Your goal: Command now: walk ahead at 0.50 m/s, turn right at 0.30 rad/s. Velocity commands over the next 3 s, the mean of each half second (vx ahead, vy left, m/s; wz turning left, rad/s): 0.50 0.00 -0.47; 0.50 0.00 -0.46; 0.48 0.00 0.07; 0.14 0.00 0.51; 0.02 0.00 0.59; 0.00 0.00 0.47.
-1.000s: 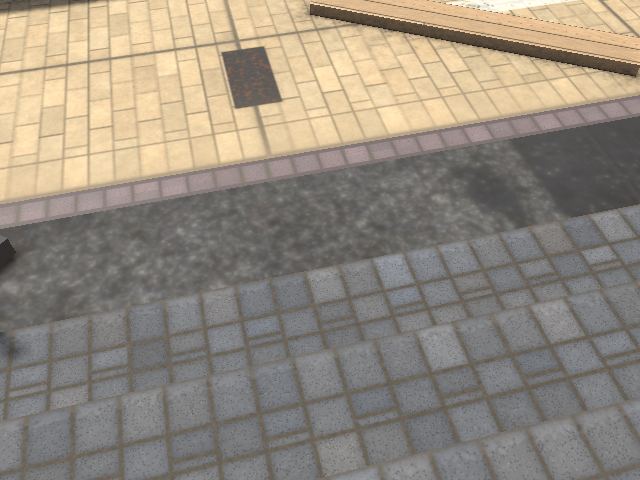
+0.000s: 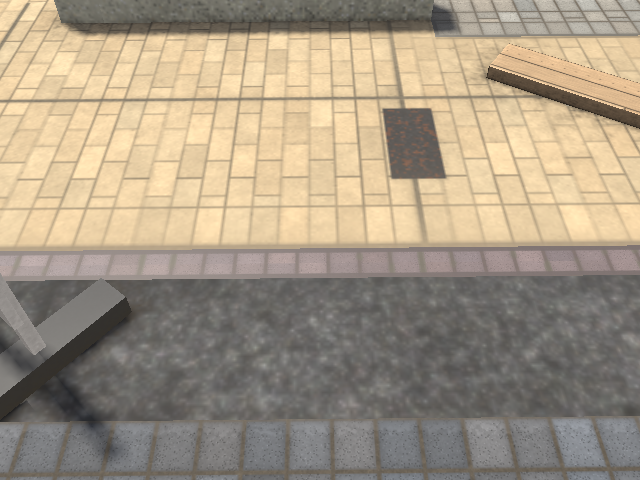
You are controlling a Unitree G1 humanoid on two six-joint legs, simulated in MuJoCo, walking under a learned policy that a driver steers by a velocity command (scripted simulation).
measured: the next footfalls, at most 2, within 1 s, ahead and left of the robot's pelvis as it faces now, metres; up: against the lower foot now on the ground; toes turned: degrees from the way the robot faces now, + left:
right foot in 0.04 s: +0.20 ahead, -0.11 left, -0.14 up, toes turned -7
left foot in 0.54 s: +0.55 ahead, +0.07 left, -0.27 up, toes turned -18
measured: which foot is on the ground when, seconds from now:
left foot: down 0.00-0.06, up 0.08-0.52, down 0.54-1.00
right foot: up 0.00-0.02, down 0.04-0.56, up 0.58-1.00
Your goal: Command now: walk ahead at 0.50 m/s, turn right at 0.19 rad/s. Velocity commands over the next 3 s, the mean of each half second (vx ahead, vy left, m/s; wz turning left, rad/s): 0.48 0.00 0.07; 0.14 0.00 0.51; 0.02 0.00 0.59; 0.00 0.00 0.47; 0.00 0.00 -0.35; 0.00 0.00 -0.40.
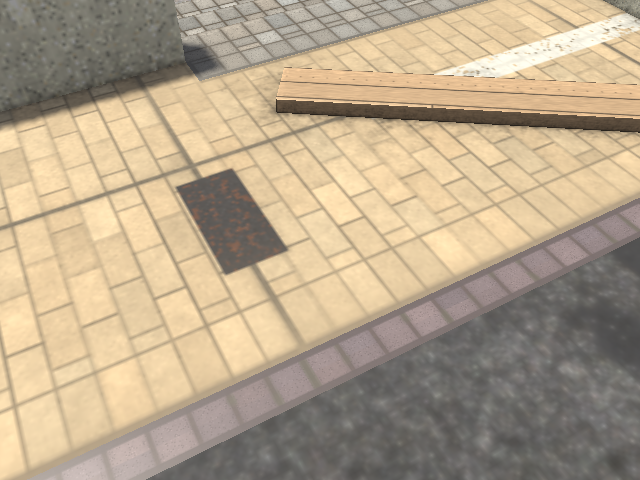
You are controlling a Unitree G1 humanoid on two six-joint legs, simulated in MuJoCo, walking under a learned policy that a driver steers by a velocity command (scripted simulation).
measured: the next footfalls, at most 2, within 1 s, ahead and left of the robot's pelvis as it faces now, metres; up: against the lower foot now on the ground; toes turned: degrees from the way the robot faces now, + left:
right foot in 0.14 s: +0.18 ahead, -0.15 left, +0.00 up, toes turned -5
left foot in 0.56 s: +0.50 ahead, +0.07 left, -0.14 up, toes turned +6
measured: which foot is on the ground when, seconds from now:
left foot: down 0.00-0.18, up 0.20-0.54, down 0.56-1.00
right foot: up 0.00-0.12, down 0.14-0.58, up 0.60-0.98, down 1.00-1.00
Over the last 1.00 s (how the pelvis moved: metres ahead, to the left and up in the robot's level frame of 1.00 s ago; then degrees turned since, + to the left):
0.57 -0.03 -0.19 -31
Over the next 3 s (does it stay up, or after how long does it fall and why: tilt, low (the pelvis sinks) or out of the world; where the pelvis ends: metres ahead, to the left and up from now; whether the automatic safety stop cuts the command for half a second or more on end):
stays up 0.55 -0.04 -0.13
